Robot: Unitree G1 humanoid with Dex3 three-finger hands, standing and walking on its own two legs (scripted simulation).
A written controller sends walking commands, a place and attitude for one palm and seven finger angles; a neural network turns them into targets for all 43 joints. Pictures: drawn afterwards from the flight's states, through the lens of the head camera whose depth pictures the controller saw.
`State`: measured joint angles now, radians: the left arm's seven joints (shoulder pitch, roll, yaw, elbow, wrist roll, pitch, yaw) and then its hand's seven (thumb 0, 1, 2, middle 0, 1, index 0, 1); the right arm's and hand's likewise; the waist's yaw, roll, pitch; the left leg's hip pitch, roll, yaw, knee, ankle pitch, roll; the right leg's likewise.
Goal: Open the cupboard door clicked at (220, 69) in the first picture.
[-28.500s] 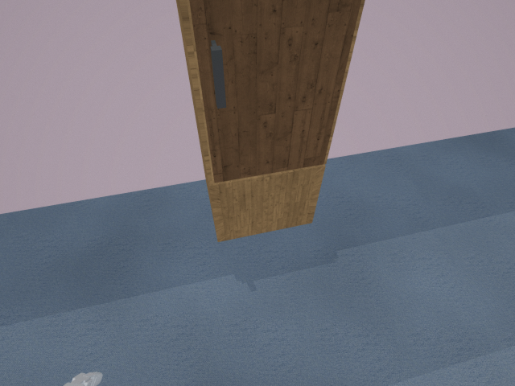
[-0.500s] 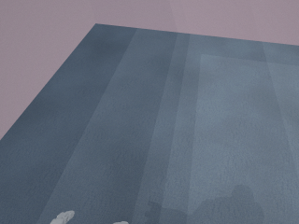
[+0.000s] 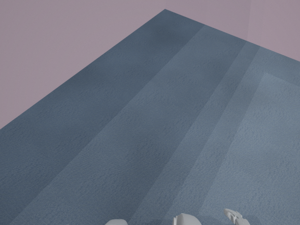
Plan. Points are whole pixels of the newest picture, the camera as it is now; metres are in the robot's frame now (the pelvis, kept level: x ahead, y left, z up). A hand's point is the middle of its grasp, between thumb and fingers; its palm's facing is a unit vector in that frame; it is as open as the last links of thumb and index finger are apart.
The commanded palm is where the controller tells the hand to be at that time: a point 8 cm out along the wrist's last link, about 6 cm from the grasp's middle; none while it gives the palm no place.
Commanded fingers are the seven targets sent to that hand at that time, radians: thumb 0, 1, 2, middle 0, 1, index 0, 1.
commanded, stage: turn to face it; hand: left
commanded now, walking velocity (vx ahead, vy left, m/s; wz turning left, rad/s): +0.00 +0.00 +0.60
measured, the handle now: out of the picture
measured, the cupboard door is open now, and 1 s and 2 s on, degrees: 38 38 38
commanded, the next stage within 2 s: none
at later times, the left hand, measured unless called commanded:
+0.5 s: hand out of the picture +0.04 +0.16 -0.17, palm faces +0.33 -0.92 -0.22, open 7.3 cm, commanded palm none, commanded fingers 0.00 0.90 0.90 -0.20 -0.30 -0.20 -0.30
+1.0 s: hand out of the picture +0.01 +0.13 -0.15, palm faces +0.59 -0.76 -0.26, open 7.3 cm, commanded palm none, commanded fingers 0.00 0.90 0.90 -0.20 -0.30 -0.20 -0.30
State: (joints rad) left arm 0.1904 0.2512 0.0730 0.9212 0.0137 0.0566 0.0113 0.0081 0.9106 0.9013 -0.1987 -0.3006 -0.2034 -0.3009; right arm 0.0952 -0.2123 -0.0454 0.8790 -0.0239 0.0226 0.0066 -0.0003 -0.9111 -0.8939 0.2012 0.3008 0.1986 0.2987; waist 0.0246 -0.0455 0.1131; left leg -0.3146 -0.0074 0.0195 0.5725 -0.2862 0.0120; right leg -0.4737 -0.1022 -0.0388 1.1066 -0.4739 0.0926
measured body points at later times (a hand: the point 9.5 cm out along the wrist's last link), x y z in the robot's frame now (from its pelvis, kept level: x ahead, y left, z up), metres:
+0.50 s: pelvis +0.03 -0.04 +0.00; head +0.09 -0.02 +0.44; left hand +0.02 +0.21 -0.15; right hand +0.20 -0.26 -0.14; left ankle -0.01 +0.07 -0.72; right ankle +0.03 -0.16 -0.73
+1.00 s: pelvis +0.07 -0.07 +0.01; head +0.13 -0.05 +0.45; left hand -0.02 +0.17 -0.13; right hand +0.30 -0.22 -0.14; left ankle -0.03 +0.02 -0.67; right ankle +0.12 -0.18 -0.73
